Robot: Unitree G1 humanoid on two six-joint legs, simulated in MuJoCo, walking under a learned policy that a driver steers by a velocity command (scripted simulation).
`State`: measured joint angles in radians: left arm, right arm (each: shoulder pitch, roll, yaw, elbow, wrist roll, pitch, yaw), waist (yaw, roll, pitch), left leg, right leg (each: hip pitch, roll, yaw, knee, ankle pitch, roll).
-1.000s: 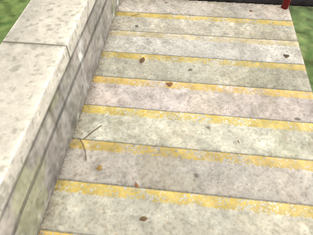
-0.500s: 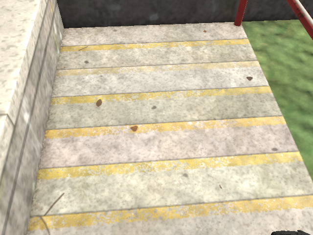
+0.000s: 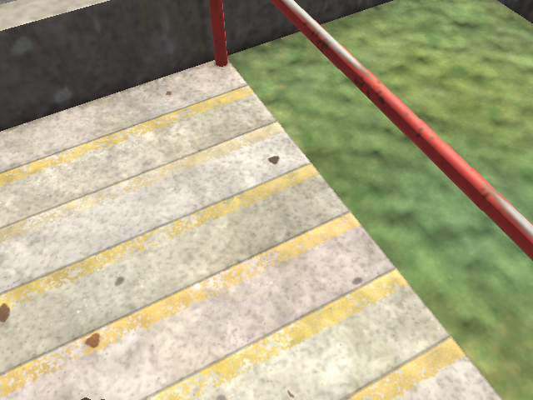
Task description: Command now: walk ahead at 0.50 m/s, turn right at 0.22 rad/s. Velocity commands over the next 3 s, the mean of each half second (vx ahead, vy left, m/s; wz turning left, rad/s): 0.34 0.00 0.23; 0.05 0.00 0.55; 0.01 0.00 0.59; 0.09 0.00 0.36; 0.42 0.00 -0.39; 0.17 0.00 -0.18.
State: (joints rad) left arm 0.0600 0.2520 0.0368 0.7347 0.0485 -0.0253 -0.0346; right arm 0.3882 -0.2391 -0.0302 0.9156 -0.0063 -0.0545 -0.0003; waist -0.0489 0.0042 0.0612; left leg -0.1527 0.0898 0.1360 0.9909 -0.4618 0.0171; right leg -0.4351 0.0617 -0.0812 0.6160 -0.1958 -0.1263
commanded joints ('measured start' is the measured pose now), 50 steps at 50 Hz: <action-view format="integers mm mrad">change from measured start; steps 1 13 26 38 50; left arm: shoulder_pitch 273 244 218 81 224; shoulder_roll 198 83 99 91 161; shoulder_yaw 62 24 22 25 27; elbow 63 128 80 9 20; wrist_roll -22 -39 -16 -30 -48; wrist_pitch -10 -82 -1 77 6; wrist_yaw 34 50 66 87 102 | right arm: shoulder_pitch -73 -174 -103 -119 -189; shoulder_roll -125 -40 -152 -187 -172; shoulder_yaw -23 -20 -64 -80 -88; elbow -129 -105 -160 -172 -210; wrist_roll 21 -15 22 -18 13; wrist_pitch -28 31 62 81 98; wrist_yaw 5 36 -2 -3 7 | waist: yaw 118 44 31 5 74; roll -35 -78 -22 104 72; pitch -126 17 -143 -113 -121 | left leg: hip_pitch -517 -393 46 -59 -120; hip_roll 10 -37 185 22 -76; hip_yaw -152 -94 -521 -566 -633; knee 286 -196 -659 -738 -569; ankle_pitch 94 457 789 198 360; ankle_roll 15 22 360 196 88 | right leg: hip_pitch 519 339 -125 -117 301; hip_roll -377 -219 -85 -89 -75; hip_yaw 484 -54 139 150 214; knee -337 -427 750 328 -309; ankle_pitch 215 730 -273 -160 -44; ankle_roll -175 -1 129 213 96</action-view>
